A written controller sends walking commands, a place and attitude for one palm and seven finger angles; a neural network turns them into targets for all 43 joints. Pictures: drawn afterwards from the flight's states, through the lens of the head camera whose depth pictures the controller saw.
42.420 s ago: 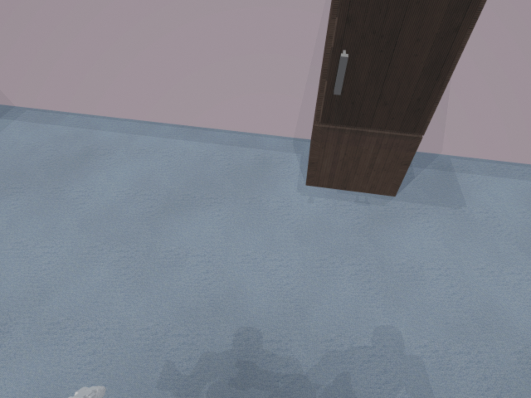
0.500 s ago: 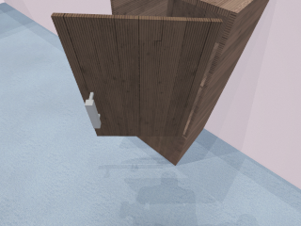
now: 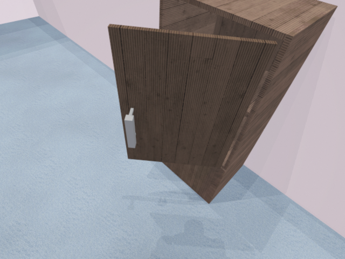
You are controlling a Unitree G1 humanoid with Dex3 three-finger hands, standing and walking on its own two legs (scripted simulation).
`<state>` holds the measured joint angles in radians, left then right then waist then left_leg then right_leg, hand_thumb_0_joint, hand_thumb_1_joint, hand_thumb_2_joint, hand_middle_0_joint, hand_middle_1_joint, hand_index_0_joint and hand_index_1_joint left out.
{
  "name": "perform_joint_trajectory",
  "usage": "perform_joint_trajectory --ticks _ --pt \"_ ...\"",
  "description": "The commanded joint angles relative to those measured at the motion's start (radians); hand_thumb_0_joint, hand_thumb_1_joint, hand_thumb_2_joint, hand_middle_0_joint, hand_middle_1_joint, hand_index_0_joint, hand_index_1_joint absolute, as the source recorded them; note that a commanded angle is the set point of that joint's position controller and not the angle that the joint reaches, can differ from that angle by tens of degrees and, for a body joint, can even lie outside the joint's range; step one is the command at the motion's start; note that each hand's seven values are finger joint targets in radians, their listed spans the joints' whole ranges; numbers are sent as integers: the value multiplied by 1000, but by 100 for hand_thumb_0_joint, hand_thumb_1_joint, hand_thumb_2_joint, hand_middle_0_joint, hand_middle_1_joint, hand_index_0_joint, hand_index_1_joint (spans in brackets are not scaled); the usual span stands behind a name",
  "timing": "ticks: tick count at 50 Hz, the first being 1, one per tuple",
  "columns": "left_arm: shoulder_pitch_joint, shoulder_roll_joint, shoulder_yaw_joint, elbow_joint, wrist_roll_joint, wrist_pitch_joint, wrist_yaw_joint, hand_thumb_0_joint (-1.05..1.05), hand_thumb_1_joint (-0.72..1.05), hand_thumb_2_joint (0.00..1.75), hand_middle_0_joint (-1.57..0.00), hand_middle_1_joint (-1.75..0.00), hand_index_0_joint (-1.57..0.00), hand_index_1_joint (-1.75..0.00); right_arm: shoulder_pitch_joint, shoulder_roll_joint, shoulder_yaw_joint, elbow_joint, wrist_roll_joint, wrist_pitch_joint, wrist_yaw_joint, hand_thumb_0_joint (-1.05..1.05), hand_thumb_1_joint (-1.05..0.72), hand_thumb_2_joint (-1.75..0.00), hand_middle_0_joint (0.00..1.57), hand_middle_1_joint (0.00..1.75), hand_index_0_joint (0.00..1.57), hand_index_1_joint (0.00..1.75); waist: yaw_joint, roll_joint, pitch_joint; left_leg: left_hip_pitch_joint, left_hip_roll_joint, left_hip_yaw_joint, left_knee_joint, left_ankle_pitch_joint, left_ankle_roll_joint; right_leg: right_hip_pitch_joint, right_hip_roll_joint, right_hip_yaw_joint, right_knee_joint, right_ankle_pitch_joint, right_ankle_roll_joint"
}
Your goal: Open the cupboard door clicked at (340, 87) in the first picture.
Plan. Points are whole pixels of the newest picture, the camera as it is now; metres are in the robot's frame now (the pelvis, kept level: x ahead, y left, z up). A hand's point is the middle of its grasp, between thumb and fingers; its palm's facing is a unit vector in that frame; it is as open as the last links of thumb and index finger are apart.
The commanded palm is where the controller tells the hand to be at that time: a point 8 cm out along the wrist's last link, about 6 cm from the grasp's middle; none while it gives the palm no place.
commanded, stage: come to a stop and stand still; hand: left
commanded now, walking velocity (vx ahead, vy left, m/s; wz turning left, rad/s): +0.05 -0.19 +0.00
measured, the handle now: (132, 127) +0.55 +0.20 -0.10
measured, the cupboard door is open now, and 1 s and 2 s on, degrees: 40 40 40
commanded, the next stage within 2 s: look again from close up in 0.16 s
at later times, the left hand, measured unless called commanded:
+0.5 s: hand out of the picture +0.00 +0.16 -0.18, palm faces +0.00 -0.99 -0.17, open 7.3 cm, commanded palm none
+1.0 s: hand (82, 256) +0.13 +0.21 -0.05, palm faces +0.26 -0.96 -0.11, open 7.5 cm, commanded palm +0.08 +0.25 -0.07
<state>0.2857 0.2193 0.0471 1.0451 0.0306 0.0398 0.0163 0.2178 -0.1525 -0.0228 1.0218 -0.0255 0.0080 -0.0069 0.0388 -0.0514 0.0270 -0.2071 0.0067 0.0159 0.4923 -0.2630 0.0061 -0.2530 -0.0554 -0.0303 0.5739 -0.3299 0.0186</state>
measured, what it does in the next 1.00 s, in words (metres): stands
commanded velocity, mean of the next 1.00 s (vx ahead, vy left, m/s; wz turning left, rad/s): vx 0.00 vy -0.01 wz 0.00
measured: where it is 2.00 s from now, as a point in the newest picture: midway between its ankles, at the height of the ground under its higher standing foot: outside the picture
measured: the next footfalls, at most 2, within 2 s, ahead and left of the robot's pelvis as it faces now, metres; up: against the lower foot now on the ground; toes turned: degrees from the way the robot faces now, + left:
none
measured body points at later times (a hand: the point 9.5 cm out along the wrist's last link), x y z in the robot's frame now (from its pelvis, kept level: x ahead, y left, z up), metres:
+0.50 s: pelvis +0.00 +0.00 +0.00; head -0.01 +0.00 +0.45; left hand +0.00 +0.21 -0.17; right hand +0.00 -0.23 -0.16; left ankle +0.00 +0.12 -0.74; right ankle -0.01 -0.12 -0.74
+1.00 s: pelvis -0.04 +0.02 -0.02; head -0.04 +0.02 +0.43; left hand +0.11 +0.26 -0.04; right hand +0.05 -0.24 -0.13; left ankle +0.01 +0.12 -0.74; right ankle -0.01 -0.12 -0.74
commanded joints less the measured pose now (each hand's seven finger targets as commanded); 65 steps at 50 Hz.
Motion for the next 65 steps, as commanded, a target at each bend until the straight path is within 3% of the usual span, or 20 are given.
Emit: perform_joint_trajectory --ticks 1,9,12,13,14,16,19,27,40,41,42,43,45,46,48,51,54,56,60,65 --pt "52 11 -12 -24 -6 -28 -11 0 90 90 -20 -30 -20 -30 6 -162 -33 -24 0 -16 -25 0 -90 -90 20 30 20 30 -24 186 75 -85 209 -226 -306 -223 79 -6 10 -17 -29 14 -1" --pt "107 30 -12 24 -14 -51 2 0 90 90 -20 -30 -20 -30 81 -95 -19 39 10 -26 -35 0 -90 -90 20 30 20 30 -40 -12 -23 16 104 -40 -79 193 14 100 -52 60 -191 302 -43" --pt "95 22 -16 36 -18 -54 9 0 90 90 -20 -30 -20 -30 88 -74 -8 71 11 -23 -35 0 -90 -90 20 30 20 30 -42 26 5 26 95 -31 -91 183 3 78 -58 66 -202 295 -48" --pt "161 42 -23 75 -2 -73 54 0 90 90 -20 -30 -20 -30 24 -129 -10 18 20 -35 -26 0 -90 -90 20 30 20 30 -10 34 9 -4 107 -9 89 226 -10 53 -85 117 -207 562 -32" --pt "139 74 -21 55 -5 -92 53 0 90 90 -20 -30 -20 -30 31 -81 10 -15 19 -36 -21 0 -90 -90 20 30 20 30 -48 17 -5 -30 75 -6 82 165 -18 104 -143 117 -173 844 -51" --pt "146 42 -30 43 -13 -96 47 0 90 90 -20 -30 -20 -30 138 -65 4 10 15 -54 -27 0 -90 -90 20 30 20 30 -57 -35 -174 1 65 -11 50 195 2 231 -120 69 -65 945 -70" --pt "124 30 -33 25 -11 -81 40 0 90 90 -20 -30 -20 -30 134 -68 5 18 15 -47 -33 0 -90 -90 20 30 20 30 -48 75 -79 7 87 -23 17 294 6 137 -83 57 -75 657 -72" --pt "92 20 -40 3 -15 -59 27 0 90 90 -20 -30 -20 -30 117 -73 11 5 12 -33 -23 0 -90 -90 20 30 20 30 -39 64 96 -96 74 -73 -93 23 19 6 -35 75 -193 30 -59" --pt "112 31 -37 -22 -13 -59 22 0 90 90 -20 -30 -20 -30 142 -94 8 10 12 -34 -15 0 -90 -90 20 30 20 30 -34 47 66 -133 70 -105 -159 -83 24 31 -42 63 -213 4 -49" --pt "161 46 -44 17 -2 -76 57 0 90 90 -20 -30 -20 -30 21 -120 14 -43 15 -39 -10 0 -90 -90 20 30 20 30 14 70 149 -151 66 -24 38 13 -13 -38 -85 108 -215 260 -49" --pt "-588 266 75 -1583 -236 -301 56 0 88 89 -20 -32 -20 -32 29 -281 -5 -403 72 -191 -61 0 -90 -90 20 30 20 30 -162 297 -379 173 -10 -13 -85 95 14 61 25 -10 -110 195 -51" --pt "-160 219 79 -1312 -146 -249 113 0 85 88 -20 -33 -20 -33 -48 -198 26 -326 77 -289 -95 0 -90 -90 20 30 20 30 -41 349 -357 138 25 -7 -106 21 8 18 51 -49 -21 62 -74" --pt "128 -100 -83 -1078 -206 -118 125 0 81 86 -21 -36 -21 -36 -15 -172 2 -298 104 -328 -88 0 -90 -90 20 30 20 30 -87 143 -45 -116 12 -64 -105 -179 -7 -129 61 -101 -25 -14 -44" --pt "37 -48 -51 -1122 -222 -178 114 0 78 85 -21 -37 -21 -37 -50 -202 -5 -349 95 -340 -90 0 -90 -90 20 30 20 30 -107 95 55 -186 1 -90 -46 -210 -2 -195 58 -100 -25 -70 -36" --pt "72 -49 -9 -981 -209 -309 64 0 74 83 -21 -40 -21 -40 -50 -222 -25 -387 56 -347 -75 0 -90 -90 20 30 20 30 -109 -102 43 -319 -11 -89 99 -250 -6 -367 59 -105 56 -213 -27" --pt "238 -70 58 -827 -231 -560 -87 0 67 80 -22 -45 -22 -45 -89 -205 -60 -476 28 -358 -24 0 -90 -90 20 30 20 30 -8 -147 -111 -502 -26 -31 327 -238 -24 -534 60 -70 238 -319 -41" --pt "302 26 148 -799 -259 -758 -281 0 60 77 -22 -50 -22 -50 -103 -212 -86 -560 31 -347 30 0 -90 -90 20 30 20 30 35 20 -202 -637 -39 -20 484 -209 -27 -575 53 -10 381 -291 -72" --pt "274 70 174 -888 -299 -715 -338 0 55 75 -22 -53 -22 -53 -148 -232 -82 -661 53 -326 30 0 -90 -90 20 30 20 30 44 21 -255 -694 -42 -17 478 -342 -11 -593 48 19 401 -384 -62" --pt "136 135 220 -1207 -349 -592 -310 0 46 71 -23 -58 -23 -58 -125 -226 -69 -746 64 -277 -19 0 -90 -90 20 30 20 30 20 103 -327 -701 -30 -44 499 -379 10 -595 56 49 411 -392 -51" --pt "7 124 158 -1449 -294 -651 -247 0 34 66 -24 -66 -24 -66 -48 -204 -57 -667 34 -275 -47 0 -90 -90 20 30 20 30 -65 179 -408 -606 0 -76 622 -116 24 -697 85 -12 512 -116 -56"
